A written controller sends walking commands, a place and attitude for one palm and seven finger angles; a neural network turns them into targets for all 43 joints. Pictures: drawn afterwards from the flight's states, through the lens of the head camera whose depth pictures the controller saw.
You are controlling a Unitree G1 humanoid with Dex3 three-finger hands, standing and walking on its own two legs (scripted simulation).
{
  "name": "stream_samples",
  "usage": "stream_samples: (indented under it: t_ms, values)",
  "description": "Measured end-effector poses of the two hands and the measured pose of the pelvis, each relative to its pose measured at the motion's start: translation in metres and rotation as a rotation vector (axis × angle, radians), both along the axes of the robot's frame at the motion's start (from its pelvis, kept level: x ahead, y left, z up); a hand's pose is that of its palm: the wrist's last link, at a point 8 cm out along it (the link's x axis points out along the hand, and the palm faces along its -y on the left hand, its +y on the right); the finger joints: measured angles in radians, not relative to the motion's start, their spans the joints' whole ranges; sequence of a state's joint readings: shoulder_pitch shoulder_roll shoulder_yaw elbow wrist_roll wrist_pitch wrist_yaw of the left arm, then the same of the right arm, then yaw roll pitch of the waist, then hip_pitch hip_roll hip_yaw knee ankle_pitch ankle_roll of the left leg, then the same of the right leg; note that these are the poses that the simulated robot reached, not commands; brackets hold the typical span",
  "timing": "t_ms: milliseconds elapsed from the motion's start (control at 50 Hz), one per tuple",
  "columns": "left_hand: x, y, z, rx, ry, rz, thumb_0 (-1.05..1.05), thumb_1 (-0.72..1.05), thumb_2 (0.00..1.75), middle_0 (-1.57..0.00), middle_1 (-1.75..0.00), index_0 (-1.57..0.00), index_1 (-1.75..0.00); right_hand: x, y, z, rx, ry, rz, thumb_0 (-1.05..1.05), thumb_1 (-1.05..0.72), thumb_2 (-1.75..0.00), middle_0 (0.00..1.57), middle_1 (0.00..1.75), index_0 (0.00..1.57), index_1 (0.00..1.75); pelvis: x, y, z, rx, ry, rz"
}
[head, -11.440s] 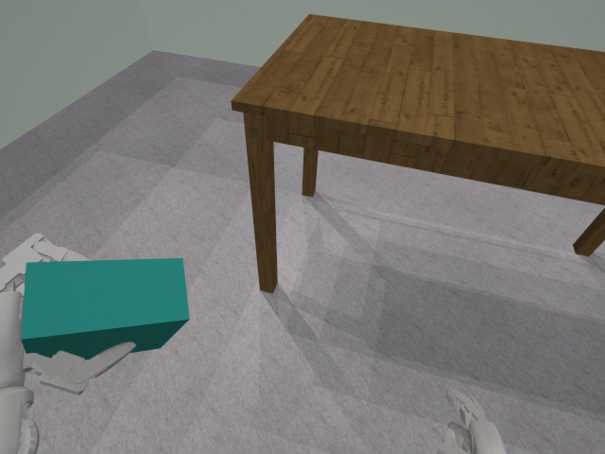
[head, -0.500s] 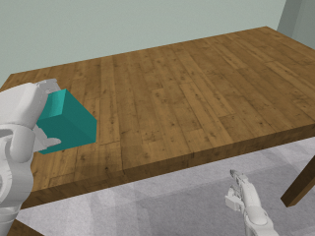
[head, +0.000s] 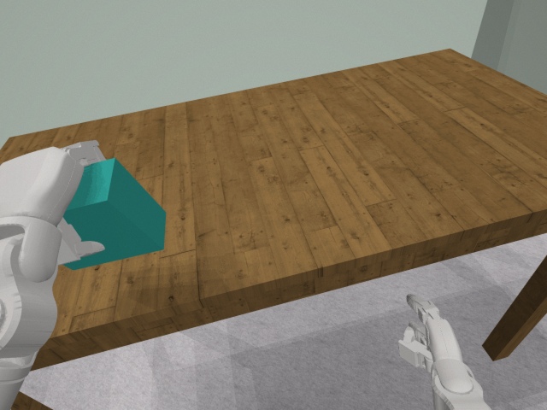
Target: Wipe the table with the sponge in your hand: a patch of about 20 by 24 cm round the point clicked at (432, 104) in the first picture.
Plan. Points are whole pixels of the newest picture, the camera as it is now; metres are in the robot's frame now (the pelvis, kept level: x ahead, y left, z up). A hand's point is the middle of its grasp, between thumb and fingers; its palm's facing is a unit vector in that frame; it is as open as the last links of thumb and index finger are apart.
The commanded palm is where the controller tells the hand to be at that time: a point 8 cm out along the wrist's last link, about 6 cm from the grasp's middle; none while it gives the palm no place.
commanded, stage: move the sponge above the wiping area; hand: left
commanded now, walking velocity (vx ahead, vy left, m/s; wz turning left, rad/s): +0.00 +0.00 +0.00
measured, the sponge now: (102, 227) +0.26 +0.28 +0.18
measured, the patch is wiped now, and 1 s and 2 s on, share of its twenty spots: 0.00 0.00 0.00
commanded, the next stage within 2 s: none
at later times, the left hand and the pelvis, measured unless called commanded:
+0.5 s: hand (78, 213) +0.25 +0.29 +0.22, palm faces +0.27 -0.10 -0.96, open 10.2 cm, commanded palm +0.20 +0.29 +0.28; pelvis +0.01 +0.01 +0.00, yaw +0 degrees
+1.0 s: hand (76, 227) +0.25 +0.31 +0.19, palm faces +0.17 -0.06 -0.98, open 10.2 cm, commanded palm +0.20 +0.30 +0.27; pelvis +0.00 +0.01 +0.00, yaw +1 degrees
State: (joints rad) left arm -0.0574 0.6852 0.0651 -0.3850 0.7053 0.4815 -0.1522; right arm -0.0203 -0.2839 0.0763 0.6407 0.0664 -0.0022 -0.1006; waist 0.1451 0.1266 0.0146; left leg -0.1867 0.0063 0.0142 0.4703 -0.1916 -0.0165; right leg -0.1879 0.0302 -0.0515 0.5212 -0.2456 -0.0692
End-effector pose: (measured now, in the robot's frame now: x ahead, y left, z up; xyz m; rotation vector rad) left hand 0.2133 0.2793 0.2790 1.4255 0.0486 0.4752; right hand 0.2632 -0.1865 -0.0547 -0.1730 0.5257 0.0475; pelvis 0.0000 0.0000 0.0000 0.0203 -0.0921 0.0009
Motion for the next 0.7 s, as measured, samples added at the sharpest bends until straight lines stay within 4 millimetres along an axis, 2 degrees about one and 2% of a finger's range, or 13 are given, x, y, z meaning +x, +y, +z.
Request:
stream_samples:
  t_ms: [300, 460, 700]
  values:
    - [0.005, 0.002, -0.009, -0.013, 0.014, -0.01, -0.01, -0.51, 1.01, -0.71, -1.33, -0.74, -1.33, 0.003, 0.015, -0.002, 0.017, 0.019, 0.012, 0.01, -0.91, -0.9, 0.2, 0.3, 0.19, 0.3, 0.007, 0.008, 0.002, 0.0, 0.011, 0.001]
    - [0.003, 0.01, -0.013, -0.025, 0.012, 0.01, -0.01, -0.51, 1.01, -0.71, -1.33, -0.74, -1.33, 0.002, 0.016, -0.001, 0.007, 0.027, 0.011, 0.01, -0.91, -0.9, 0.2, 0.3, 0.19, 0.3, 0.007, 0.011, 0.003, -0.003, 0.01, 0.006]
    - [0.006, 0.007, -0.02, -0.018, 0.031, -0.004, -0.01, -0.51, 1.01, -0.71, -1.33, -0.75, -1.33, 0.001, 0.02, 0.0, 0.007, 0.03, 0.012, 0.01, -0.91, -0.9, 0.2, 0.3, 0.18, 0.29, 0.005, 0.013, 0.004, -0.003, 0.008, 0.002]
